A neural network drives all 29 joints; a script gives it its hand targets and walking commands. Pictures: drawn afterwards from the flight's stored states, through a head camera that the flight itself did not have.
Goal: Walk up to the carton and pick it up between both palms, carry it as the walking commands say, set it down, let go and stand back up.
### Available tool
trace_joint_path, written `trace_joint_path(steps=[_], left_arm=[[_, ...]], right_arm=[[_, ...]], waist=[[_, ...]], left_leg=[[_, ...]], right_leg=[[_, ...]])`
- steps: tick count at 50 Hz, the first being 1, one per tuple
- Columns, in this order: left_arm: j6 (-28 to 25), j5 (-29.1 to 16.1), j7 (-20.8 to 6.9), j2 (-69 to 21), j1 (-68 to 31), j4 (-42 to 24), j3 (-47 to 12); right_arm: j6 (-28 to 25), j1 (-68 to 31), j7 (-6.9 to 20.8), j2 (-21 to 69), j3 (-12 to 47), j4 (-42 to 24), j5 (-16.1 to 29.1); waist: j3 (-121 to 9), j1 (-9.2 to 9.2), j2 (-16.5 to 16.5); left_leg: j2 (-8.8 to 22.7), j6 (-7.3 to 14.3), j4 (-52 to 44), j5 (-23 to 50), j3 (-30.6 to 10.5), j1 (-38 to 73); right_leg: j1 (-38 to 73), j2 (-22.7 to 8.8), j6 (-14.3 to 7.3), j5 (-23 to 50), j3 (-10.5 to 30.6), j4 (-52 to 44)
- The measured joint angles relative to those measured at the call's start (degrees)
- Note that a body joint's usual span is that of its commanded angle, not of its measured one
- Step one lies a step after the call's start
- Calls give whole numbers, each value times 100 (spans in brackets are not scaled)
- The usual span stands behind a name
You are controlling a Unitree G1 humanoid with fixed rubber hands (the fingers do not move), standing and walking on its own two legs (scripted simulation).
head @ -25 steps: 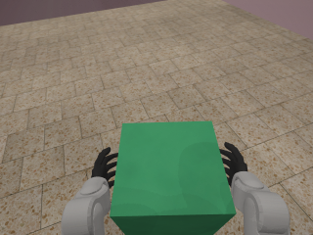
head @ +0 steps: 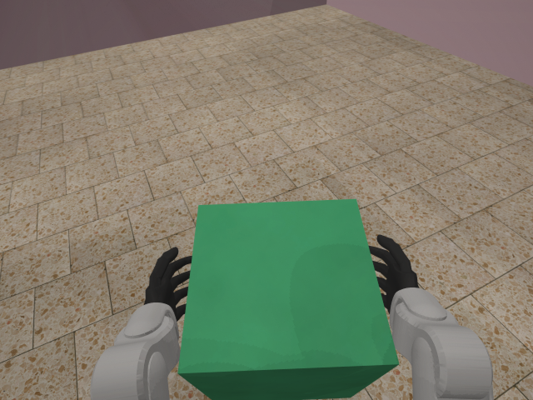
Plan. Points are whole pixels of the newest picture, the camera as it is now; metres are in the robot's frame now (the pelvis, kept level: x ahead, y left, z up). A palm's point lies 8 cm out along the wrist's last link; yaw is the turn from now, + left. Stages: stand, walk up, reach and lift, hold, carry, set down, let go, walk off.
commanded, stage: carry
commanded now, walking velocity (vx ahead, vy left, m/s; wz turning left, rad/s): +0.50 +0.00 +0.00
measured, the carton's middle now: (280, 309) +0.27 +0.00 +0.04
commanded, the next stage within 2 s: none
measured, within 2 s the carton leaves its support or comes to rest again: neither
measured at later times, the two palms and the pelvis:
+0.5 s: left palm (209, 156) +0.57 +0.13 +0.09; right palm (357, 144) +0.59 -0.17 +0.09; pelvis +0.34 -0.03 +0.00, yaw +2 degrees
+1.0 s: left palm (208, 78) +0.91 +0.16 +0.10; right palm (318, 74) +0.91 -0.14 +0.10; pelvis +0.67 +0.02 +0.00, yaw -1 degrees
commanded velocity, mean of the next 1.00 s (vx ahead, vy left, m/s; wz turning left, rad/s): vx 0.50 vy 0.00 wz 0.00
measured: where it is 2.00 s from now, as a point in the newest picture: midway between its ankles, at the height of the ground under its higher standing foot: (275, 251)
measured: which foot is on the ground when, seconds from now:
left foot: down 0.00-0.48, up 0.50-0.94, down 0.96-1.00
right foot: up 0.00-0.42, down 0.44-1.00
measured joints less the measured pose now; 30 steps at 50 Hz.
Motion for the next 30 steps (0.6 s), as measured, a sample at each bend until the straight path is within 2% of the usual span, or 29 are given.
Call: trace_joint_path(steps=[2,3,5,9,13,16,19,21,22,23,24,25,27,30], left_arm=[[41,8,0,-1,-38,174,35],[35,9,1,-1,-24,210,18],[-15,20,4,-2,10,213,-47],[-110,54,8,-5,23,229,-133],[-113,84,13,-5,29,143,-192],[-80,96,18,-6,63,32,-208],[-25,89,24,-6,90,-74,-214],[7,73,26,-5,77,-107,-217],[17,64,26,-5,46,-79,-222],[-20,78,27,-6,5,51,-247],[-42,92,28,-4,-46,197,-244],[-52,88,28,-4,-90,332,-221],[-61,73,29,-8,-94,426,-182],[-152,35,28,-9,5,359,-143]], right_arm=[[18,-22,-3,2,-21,179,-16],[19,8,-4,4,-31,188,-16],[-23,83,-5,6,-63,139,13],[-140,163,-6,5,-124,109,78],[-173,202,-2,5,-154,18,124],[-159,218,2,5,-139,-53,142],[-121,250,6,6,-112,-143,137],[-86,265,8,7,-104,-209,118],[-71,266,9,5,-116,-225,105],[-49,210,13,-2,-181,-153,105],[-22,142,20,-4,-230,-43,96],[-4,98,23,-3,-253,62,71],[-4,85,27,-4,-240,157,40],[-85,106,29,-2,-161,159,21]], waist=[[85,27,-8],[118,23,-16],[162,-19,-23],[181,-99,-15],[166,-103,-7],[145,-72,-8],[129,-61,10],[109,-75,40],[90,-78,31],[96,-24,157],[121,29,226],[156,46,226],[243,57,168],[293,101,103]], left_leg=[[12,20,14,-417,2,230],[-3,6,-146,-500,2,412],[-34,-74,-569,-460,-27,803],[-44,-109,-1316,-496,-130,1595],[-8,-231,-1851,-659,-218,2359],[30,-356,-2034,-934,-238,2862],[97,-524,-1966,-1365,-260,3281],[198,-653,-1544,-1821,-292,3413],[268,-696,-1015,-2120,-293,3339],[462,-689,-155,-2185,-322,3061],[537,-599,947,-2052,-539,2614],[479,-519,2026,-1992,-826,2101],[304,-434,3440,-1716,-1123,1191],[253,-478,3753,-1295,-1102,206]], right_leg=[[-945,145,-65,174,341,1892],[-1344,164,-74,311,386,2426],[-1975,106,-18,565,350,2717],[-2747,-68,97,1080,259,1883],[-3066,-120,116,1723,157,692],[-3042,-29,65,2050,-23,-181],[-2808,190,-56,2279,-233,-870],[-2468,405,-131,2349,-391,-1277],[-2234,494,-242,2308,-464,-1456],[-2202,597,-532,2189,-536,-1280],[-2196,648,-703,1999,-573,-1083],[-2127,649,-779,1845,-587,-1031],[-1824,614,-729,1757,-582,-1277],[-1303,582,-705,1758,-527,-1869]])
